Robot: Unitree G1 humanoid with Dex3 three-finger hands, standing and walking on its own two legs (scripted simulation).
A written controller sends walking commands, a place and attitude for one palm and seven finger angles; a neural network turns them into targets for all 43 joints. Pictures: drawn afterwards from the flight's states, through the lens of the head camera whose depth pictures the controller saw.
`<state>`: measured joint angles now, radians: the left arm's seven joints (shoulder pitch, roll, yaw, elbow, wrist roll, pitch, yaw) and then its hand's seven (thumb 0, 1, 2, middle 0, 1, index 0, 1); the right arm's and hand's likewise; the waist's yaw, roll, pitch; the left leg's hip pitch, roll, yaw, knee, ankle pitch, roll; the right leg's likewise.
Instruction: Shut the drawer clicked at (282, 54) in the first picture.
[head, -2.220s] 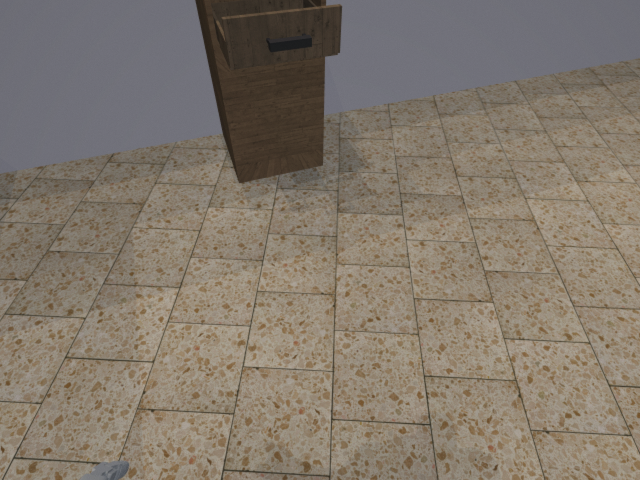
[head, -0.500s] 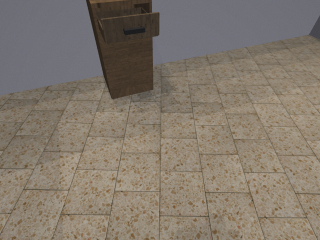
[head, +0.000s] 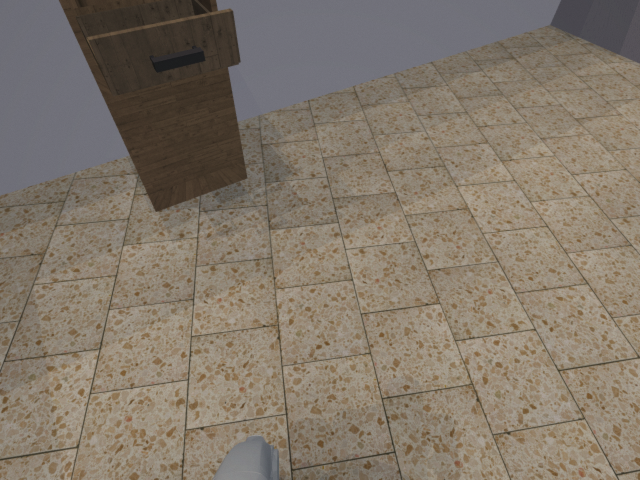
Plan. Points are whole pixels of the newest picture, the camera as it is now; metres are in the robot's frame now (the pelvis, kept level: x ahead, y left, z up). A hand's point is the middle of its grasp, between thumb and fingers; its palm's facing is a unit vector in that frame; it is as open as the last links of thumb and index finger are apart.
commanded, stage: walk to a spot facing it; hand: left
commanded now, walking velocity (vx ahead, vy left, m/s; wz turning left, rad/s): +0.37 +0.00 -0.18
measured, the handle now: (176, 56) +1.12 +0.50 -0.04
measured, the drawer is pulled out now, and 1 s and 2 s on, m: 0.22 0.22 0.22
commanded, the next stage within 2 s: turn to face it in 1.36 s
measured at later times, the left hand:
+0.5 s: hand (209, 363) +0.31 +0.22 -0.16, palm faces -0.12 -0.98 -0.17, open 7.4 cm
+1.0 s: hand (251, 296) +0.45 +0.17 -0.18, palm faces -0.13 -0.97 -0.19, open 7.3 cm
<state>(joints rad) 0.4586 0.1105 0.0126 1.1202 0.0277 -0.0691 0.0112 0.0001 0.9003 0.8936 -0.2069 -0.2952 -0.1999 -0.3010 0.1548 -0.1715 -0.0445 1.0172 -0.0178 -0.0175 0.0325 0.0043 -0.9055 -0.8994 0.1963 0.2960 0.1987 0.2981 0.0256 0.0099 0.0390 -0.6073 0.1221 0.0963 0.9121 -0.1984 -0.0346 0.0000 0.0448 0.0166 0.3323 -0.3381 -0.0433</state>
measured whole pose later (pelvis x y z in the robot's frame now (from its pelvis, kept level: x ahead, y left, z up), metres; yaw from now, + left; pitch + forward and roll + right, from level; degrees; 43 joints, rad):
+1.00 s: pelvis +0.42 -0.01 +0.00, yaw -11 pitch -1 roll -2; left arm 0.32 0.18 0.05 1.09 0.03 -0.06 0.00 -0.01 0.92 0.89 -0.20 -0.29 -0.20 -0.30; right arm 0.22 -0.20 -0.07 1.02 -0.03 -0.03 0.03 0.01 -0.94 -0.90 0.20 0.30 0.20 0.30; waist 0.00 0.02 0.02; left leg -0.49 0.16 0.12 0.73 -0.22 -0.03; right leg -0.08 -0.01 -0.14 0.41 -0.32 0.00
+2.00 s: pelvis +0.71 -0.08 -0.02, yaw -7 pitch +0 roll -2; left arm 0.14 0.19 0.06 0.94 0.02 0.03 0.01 -0.01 0.91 0.89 -0.21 -0.30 -0.20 -0.30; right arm 0.18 -0.20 -0.06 0.92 -0.03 0.03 0.02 0.00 -0.91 -0.90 0.19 0.30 0.20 0.30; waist -0.01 -0.04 0.06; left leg -0.38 0.08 0.14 0.71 -0.31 0.03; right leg -0.35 -0.15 -0.29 0.76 -0.43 0.03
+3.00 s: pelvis +0.70 -0.11 -0.01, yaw +26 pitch +1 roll -1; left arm 0.24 0.29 0.07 0.96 0.02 0.07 0.02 0.00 0.90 0.89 -0.21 -0.29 -0.20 -0.30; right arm 0.09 -0.23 -0.04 0.89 -0.02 0.03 0.02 0.00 -0.90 -0.90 0.20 0.30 0.20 0.30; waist 0.04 -0.04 0.10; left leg -0.25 0.02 0.07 0.58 -0.35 0.03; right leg -0.43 -0.13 -0.10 1.03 -0.51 0.08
